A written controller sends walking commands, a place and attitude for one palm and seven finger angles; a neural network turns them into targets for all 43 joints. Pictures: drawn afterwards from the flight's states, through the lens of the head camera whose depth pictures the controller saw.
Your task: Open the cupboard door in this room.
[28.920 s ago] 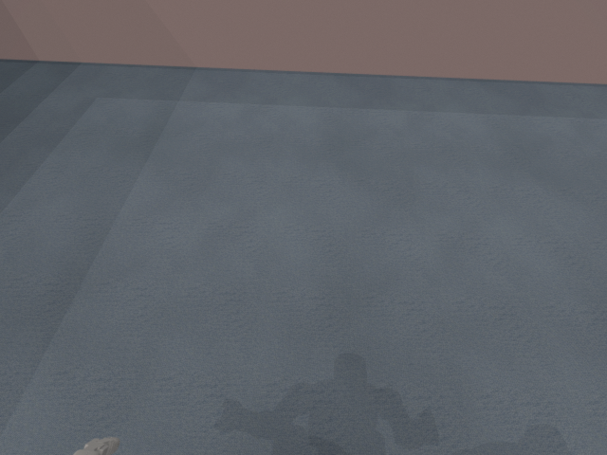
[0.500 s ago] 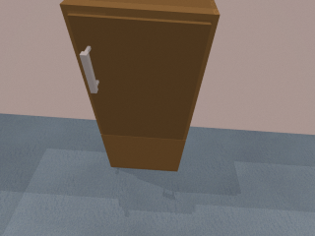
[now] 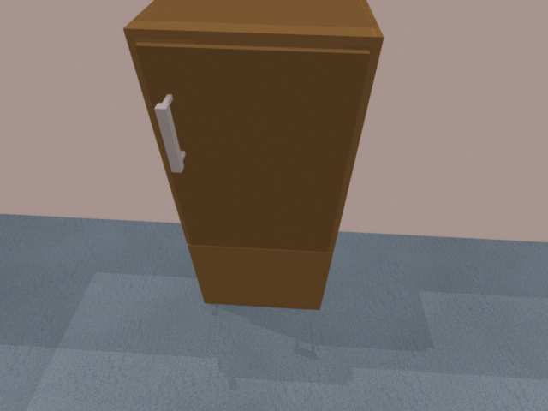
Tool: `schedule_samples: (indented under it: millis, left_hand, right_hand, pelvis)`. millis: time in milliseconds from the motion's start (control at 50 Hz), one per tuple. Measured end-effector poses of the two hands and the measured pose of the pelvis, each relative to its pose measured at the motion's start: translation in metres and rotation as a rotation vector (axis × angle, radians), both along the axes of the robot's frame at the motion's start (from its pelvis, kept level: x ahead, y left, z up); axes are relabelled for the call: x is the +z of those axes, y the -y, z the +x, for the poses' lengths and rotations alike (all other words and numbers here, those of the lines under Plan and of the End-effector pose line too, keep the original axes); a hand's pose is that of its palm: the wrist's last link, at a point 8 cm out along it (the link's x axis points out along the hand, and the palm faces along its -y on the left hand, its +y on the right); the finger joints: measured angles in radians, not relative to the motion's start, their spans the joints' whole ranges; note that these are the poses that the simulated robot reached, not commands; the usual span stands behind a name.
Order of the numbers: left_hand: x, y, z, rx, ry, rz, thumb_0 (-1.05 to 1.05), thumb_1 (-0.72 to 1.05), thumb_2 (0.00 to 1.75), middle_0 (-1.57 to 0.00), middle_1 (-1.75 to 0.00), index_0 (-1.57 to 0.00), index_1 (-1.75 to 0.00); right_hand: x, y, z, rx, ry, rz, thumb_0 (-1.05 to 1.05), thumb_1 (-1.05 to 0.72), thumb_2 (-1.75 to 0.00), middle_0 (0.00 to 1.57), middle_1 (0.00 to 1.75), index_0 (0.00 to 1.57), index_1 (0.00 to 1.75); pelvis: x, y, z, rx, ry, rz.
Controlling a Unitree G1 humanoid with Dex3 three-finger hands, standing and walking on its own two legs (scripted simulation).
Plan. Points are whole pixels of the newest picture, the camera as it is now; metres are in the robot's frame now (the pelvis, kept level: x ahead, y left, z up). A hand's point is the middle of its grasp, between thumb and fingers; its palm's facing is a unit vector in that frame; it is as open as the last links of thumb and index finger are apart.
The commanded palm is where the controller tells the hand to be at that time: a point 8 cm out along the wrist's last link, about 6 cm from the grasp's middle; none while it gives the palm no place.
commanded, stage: look again from close up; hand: left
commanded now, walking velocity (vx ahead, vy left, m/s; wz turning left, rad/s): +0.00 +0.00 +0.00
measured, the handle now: (173, 134) +0.62 +0.25 +0.08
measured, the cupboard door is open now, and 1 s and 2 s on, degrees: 0 0 0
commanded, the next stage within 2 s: shuffle to correct the standing spot in 0.22 s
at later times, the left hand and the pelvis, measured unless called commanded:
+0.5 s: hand out of the picture -0.02 +0.18 -0.18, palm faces +0.04 -0.98 -0.18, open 7.4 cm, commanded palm none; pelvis -0.01 +0.01 +0.00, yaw +0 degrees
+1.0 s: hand out of the picture +0.04 +0.22 -0.19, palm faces +0.09 -0.98 -0.17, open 7.3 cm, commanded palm none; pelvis +0.05 +0.05 -0.01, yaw +1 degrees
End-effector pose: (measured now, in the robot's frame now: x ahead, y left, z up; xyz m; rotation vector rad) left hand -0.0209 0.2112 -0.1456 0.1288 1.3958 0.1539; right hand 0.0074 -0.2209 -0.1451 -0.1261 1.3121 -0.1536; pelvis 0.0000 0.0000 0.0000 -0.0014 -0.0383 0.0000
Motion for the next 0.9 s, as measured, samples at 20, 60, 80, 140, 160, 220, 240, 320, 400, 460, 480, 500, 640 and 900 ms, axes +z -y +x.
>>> schedule_samples:
  millis: [20, 60, 80, 140, 160, 220, 240, 320, 400, 460, 480, 500, 640, 900]
  left_hand:
    - [0.0, -0.002, 0.004, -0.002, 0.017, 0.0, 0.0, 0.9, 0.9, -0.2, -0.3, -0.2, -0.3]
    - [0.0, -0.005, 0.012, -0.006, 0.049, 0.001, 0.0, 0.9, 0.9, -0.2, -0.3, -0.2, -0.3]
    - [0.0, -0.008, 0.015, -0.01, 0.06, 0.004, 0.01, 0.91, 0.9, -0.2, -0.3, -0.2, -0.3]
    - [0.002, -0.015, 0.021, -0.017, 0.085, 0.015, 0.01, 0.91, 0.9, -0.2, -0.3, -0.2, -0.3]
    - [0.003, -0.018, 0.023, -0.019, 0.092, 0.018, 0.01, 0.91, 0.9, -0.2, -0.3, -0.2, -0.3]
    - [0.005, -0.023, 0.025, -0.022, 0.104, 0.026, 0.01, 0.91, 0.9, -0.2, -0.3, -0.2, -0.3]
    - [0.005, -0.024, 0.024, -0.023, 0.105, 0.028, 0.01, 0.91, 0.9, -0.2, -0.3, -0.2, -0.3]
    - [0.006, -0.027, 0.02, -0.023, 0.097, 0.03, 0.0, 0.91, 0.9, -0.2, -0.3, -0.2, -0.3]
    - [0.005, -0.025, 0.01, -0.019, 0.073, 0.022, 0.0, 0.91, 0.9, -0.2, -0.3, -0.2, -0.3]
    - [0.001, -0.023, 0.002, -0.007, 0.051, 0.01, 0.0, 0.91, 0.9, -0.2, -0.3, -0.2, -0.3]
    - [0.0, -0.022, -0.001, -0.001, 0.044, 0.005, 0.0, 0.91, 0.9, -0.2, -0.3, -0.2, -0.3]
    - [-0.001, -0.021, -0.004, 0.006, 0.036, 0.0, 0.0, 0.91, 0.9, -0.2, -0.3, -0.2, -0.3]
    - [-0.011, -0.026, -0.014, 0.04, -0.031, -0.035, 0.0, 0.9, 0.9, -0.2, -0.3, -0.2, -0.3]
    - [-0.003, -0.04, 0.055, 0.052, 0.097, 0.004, 0.01, 0.92, 0.9, -0.2, -0.3, -0.2, -0.3]
  right_hand:
    - [0.001, 0.0, 0.0, 0.002, 0.006, -0.003, 0.01, -0.93, -0.9, 0.2, 0.3, 0.19, 0.3]
    - [0.003, -0.001, 0.0, 0.005, 0.018, -0.007, 0.01, -0.93, -0.9, 0.2, 0.3, 0.19, 0.3]
    - [0.003, -0.002, 0.0, 0.005, 0.023, -0.009, 0.01, -0.93, -0.9, 0.2, 0.3, 0.19, 0.3]
    - [0.005, -0.004, -0.003, 0.005, 0.03, -0.012, 0.01, -0.93, -0.9, 0.2, 0.3, 0.19, 0.3]
    - [0.006, -0.004, -0.004, 0.006, 0.03, -0.011, 0.01, -0.92, -0.9, 0.2, 0.3, 0.19, 0.3]
    - [0.006, -0.007, -0.009, 0.007, 0.023, -0.007, 0.0, -0.92, -0.9, 0.2, 0.3, 0.19, 0.3]
    - [0.006, -0.008, -0.011, 0.007, 0.019, -0.006, 0.0, -0.92, -0.9, 0.2, 0.3, 0.19, 0.3]
    - [0.006, -0.011, -0.018, 0.005, -0.001, 0.001, 0.0, -0.91, -0.9, 0.2, 0.3, 0.19, 0.3]
    - [0.005, -0.013, -0.026, 0.003, -0.025, 0.007, 0.0, -0.91, -0.9, 0.2, 0.3, 0.19, 0.3]
    - [0.003, -0.015, -0.032, 0.003, -0.051, 0.009, 0.0, -0.91, -0.9, 0.2, 0.3, 0.19, 0.3]
    - [0.002, -0.015, -0.034, 0.003, -0.061, 0.009, 0.0, -0.91, -0.9, 0.2, 0.3, 0.19, 0.3]
    - [0.002, -0.016, -0.036, 0.003, -0.07, 0.007, 0.0, -0.91, -0.9, 0.2, 0.3, 0.19, 0.3]
    - [0.003, -0.029, -0.041, -0.016, -0.107, -0.008, 0.0, -0.91, -0.9, 0.2, 0.3, 0.19, 0.3]
    - [-0.006, -0.057, -0.018, -0.02, -0.167, 0.053, 0.0, -0.91, -0.9, 0.2, 0.3, 0.19, 0.3]
  pelvis:
    - [0.0, -0.001, -0.001, 0.0, 0.001, 0.0]
    - [0.0, -0.003, -0.003, 0.0, 0.002, 0.001]
    - [0.001, -0.004, -0.004, -0.001, 0.003, 0.002]
    - [0.001, -0.006, -0.006, -0.002, 0.003, 0.002]
    - [0.002, -0.006, -0.007, -0.002, 0.003, 0.003]
    - [0.002, -0.008, -0.009, -0.001, 0.003, 0.003]
    - [0.002, -0.008, -0.01, 0.0, 0.003, 0.004]
    - [0.003, -0.009, -0.013, -0.001, 0.002, 0.004]
    - [0.003, -0.01, -0.014, -0.001, 0.0, 0.004]
    - [0.001, -0.011, -0.012, -0.002, -0.003, 0.001]
    - [0.0, -0.012, -0.011, -0.002, -0.004, 0.0]
    - [-0.001, -0.013, -0.009, -0.001, -0.005, -0.001]
    - [-0.005, -0.027, 0.006, -0.005, -0.011, -0.003]
    - [-0.006, -0.037, 0.041, 0.018, -0.008, -0.01]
